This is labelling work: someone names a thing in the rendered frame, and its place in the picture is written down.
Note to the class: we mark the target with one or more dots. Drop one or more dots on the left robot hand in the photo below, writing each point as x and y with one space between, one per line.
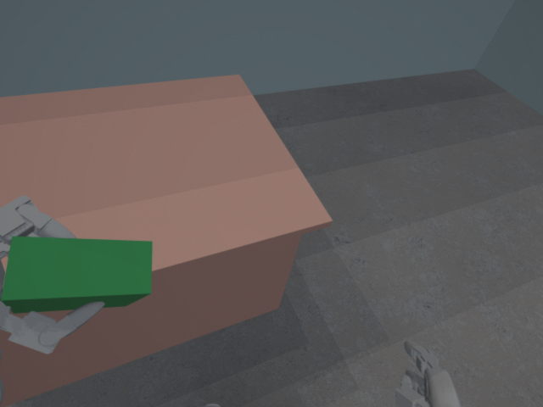
21 218

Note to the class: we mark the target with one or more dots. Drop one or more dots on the sponge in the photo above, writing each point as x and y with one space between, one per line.
50 274

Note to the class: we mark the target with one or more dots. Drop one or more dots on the table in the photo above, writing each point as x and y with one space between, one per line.
193 166

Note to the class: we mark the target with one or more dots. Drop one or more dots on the right robot hand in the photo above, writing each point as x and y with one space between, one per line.
435 390

